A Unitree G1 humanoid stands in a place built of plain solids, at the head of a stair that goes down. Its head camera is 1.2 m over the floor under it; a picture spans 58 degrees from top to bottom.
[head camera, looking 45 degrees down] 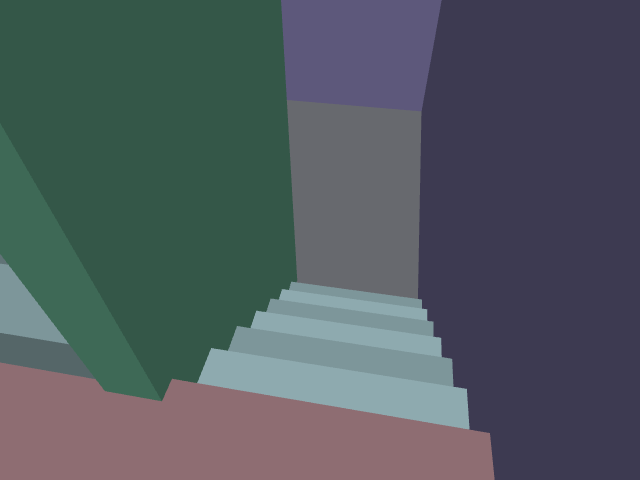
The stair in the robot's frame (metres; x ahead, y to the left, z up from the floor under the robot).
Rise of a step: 0.19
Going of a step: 0.23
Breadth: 0.91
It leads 10 degrees to the right of straight ahead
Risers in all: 7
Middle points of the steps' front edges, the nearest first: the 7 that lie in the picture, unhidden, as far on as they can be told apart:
0.54 -0.01 0.00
0.76 -0.05 -0.19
0.98 -0.09 -0.39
1.21 -0.13 -0.58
1.43 -0.17 -0.78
1.65 -0.21 -0.97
1.87 -0.25 -1.17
